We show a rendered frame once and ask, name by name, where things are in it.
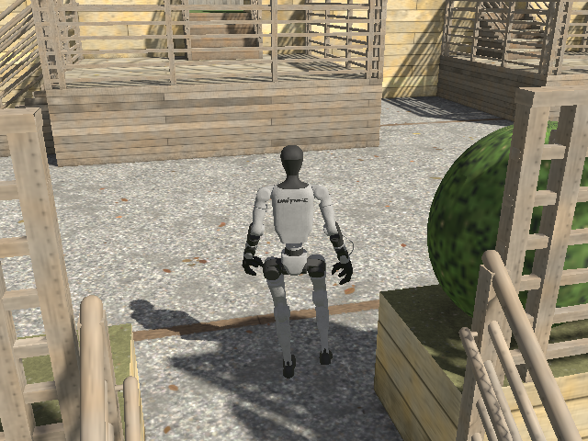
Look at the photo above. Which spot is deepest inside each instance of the left robot hand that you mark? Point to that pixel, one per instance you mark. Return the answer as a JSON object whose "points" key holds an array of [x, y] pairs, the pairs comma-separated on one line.
{"points": [[255, 261]]}

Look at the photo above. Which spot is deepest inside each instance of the right robot hand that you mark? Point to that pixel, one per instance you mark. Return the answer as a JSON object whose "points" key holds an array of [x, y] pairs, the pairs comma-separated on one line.
{"points": [[348, 270]]}

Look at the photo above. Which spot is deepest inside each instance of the robot right foot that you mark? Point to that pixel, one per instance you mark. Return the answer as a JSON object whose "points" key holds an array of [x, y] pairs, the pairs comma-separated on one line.
{"points": [[325, 358]]}

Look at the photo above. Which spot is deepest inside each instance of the left robot upper arm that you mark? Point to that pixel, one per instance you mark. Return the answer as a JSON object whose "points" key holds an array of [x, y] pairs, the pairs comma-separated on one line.
{"points": [[259, 212]]}

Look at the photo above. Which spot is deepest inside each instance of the right robot upper arm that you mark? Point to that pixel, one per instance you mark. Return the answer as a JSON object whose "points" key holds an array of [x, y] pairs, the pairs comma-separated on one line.
{"points": [[326, 207]]}

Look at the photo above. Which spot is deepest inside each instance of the right robot forearm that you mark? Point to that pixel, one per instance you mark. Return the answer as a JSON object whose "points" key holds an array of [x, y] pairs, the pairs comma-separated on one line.
{"points": [[339, 246]]}

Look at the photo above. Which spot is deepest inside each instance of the left robot forearm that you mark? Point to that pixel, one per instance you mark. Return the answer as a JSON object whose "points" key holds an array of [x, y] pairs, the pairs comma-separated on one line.
{"points": [[251, 244]]}

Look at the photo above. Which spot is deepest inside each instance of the left robot shin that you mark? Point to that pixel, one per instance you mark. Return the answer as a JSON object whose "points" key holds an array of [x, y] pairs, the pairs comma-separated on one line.
{"points": [[284, 336]]}

